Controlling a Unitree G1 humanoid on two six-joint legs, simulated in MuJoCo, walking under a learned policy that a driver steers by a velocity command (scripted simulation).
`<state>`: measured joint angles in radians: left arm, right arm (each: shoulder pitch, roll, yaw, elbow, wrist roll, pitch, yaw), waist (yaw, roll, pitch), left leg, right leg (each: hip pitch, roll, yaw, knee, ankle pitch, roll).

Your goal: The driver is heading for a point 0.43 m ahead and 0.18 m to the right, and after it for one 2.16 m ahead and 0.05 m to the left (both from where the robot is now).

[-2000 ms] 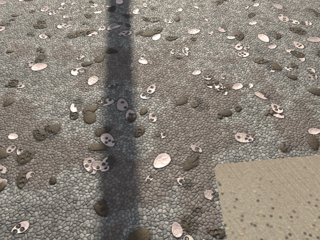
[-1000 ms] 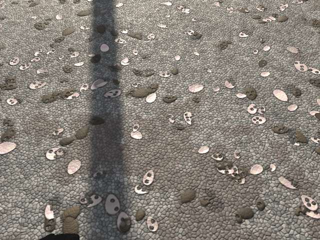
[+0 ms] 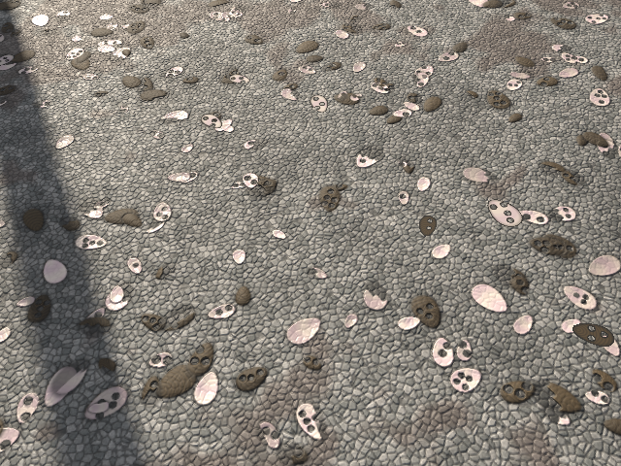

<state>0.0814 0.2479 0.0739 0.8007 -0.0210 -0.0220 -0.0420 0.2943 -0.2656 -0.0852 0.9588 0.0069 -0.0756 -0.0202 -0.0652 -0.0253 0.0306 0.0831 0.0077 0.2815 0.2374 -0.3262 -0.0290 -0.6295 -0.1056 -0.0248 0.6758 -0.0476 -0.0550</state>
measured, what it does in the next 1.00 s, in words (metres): walks ahead: right foot, then left foot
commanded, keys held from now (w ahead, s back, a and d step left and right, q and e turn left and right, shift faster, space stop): w+e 0.56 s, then w+q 0.44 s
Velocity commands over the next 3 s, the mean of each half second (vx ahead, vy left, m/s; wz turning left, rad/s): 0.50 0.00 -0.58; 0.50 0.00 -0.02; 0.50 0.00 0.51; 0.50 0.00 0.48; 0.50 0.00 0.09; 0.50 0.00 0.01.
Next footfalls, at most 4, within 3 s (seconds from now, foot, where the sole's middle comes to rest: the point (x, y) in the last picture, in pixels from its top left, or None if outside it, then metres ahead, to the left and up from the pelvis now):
0.08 right None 0.21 -0.12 -0.77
0.56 left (308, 437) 0.54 0.02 -0.77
1.00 right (439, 379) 0.65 -0.28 -0.77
1.50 left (322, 274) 0.96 -0.04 -0.77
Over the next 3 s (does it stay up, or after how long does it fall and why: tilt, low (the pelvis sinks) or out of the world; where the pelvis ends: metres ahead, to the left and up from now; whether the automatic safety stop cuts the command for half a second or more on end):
stays up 1.60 0.05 0.00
